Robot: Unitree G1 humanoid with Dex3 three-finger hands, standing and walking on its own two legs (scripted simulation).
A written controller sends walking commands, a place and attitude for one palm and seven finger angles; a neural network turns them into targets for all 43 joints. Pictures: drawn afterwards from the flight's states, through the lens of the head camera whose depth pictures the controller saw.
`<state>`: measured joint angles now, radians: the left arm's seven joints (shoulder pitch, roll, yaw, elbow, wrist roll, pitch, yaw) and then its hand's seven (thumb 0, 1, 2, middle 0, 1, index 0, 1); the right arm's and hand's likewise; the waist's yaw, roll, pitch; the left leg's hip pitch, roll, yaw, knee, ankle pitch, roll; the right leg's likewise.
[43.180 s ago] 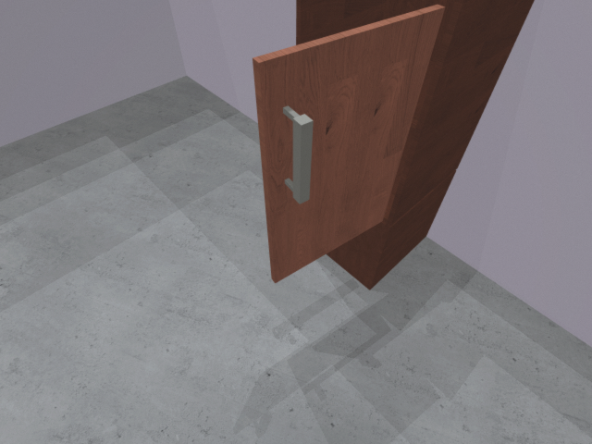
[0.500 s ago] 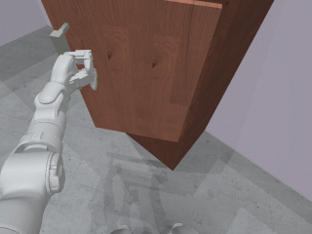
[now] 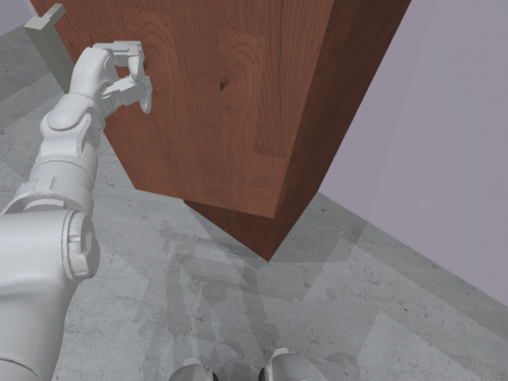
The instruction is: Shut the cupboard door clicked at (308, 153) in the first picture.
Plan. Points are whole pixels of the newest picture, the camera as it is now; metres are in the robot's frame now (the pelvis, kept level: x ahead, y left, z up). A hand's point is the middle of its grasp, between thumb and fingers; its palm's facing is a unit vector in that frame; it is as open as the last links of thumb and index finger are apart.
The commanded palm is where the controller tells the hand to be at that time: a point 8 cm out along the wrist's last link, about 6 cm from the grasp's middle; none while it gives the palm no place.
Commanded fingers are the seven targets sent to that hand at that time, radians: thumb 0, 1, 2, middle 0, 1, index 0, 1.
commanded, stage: push the door shut along its arc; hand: left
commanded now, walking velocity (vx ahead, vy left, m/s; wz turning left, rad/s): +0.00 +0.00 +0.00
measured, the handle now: (76, 70) +0.58 +0.20 +0.12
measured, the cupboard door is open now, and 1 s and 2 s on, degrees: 24 16 16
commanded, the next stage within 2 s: pull the fist back off the door in 0.16 s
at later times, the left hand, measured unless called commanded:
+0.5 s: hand (158, 73) +0.56 +0.07 +0.12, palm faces +0.14 -0.99 -0.03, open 3.1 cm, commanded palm +0.52 +0.12 +0.13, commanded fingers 0.00 0.90 0.90 -1.30 -1.50 -1.30 -1.50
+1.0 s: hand (159, 119) +0.47 +0.07 +0.12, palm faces +0.09 -1.00 +0.00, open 3.1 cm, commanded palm +0.44 +0.12 +0.13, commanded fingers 0.00 0.90 0.90 -1.30 -1.50 -1.30 -1.50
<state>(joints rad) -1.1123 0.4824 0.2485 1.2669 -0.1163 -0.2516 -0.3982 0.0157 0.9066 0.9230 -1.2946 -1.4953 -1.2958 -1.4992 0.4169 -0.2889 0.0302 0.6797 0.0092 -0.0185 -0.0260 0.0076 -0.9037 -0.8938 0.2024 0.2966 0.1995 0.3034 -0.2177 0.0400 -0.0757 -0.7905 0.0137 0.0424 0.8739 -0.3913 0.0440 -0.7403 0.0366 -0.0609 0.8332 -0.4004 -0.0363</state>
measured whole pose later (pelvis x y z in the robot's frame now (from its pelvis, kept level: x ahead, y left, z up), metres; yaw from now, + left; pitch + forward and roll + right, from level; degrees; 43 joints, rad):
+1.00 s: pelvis +0.01 -0.02 +0.02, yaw +0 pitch +12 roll +0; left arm -0.73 0.16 0.19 0.93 -0.08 -0.34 0.12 0.02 0.90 0.90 -1.30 -1.50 -1.30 -1.50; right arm 0.37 -0.28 -0.03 0.66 0.00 0.01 0.04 0.01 -0.91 -0.89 0.20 0.30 0.20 0.30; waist -0.10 0.03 -0.10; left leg -0.60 0.02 0.04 0.76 -0.37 0.01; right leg -0.56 0.05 -0.06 0.75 -0.39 -0.07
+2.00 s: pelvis +0.01 +0.00 +0.05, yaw +1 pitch -2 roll +0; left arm 0.05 0.27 0.09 -0.01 -0.09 -0.06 0.06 0.02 0.90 0.90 -1.06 -1.23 -1.06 -1.23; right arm 0.15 -0.23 0.05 0.57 0.04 -0.01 -0.07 0.01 -0.91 -0.89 0.20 0.30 0.20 0.30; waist 0.03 0.05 -0.01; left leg -0.17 -0.02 0.04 0.45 -0.24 0.04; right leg -0.14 0.02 -0.04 0.44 -0.27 -0.03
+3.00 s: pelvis +0.01 +0.00 +0.05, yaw +1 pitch -4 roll -1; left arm 0.47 0.35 0.34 -0.37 -0.08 -0.09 0.10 0.01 0.89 0.90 -0.21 -0.30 -0.21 -0.30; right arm 0.20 -0.22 0.02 0.62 0.02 -0.05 -0.07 0.01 -0.90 -0.89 0.20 0.30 0.20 0.30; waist 0.05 0.07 -0.01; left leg -0.13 -0.02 0.04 0.43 -0.24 0.04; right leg -0.08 0.02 -0.05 0.39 -0.25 -0.03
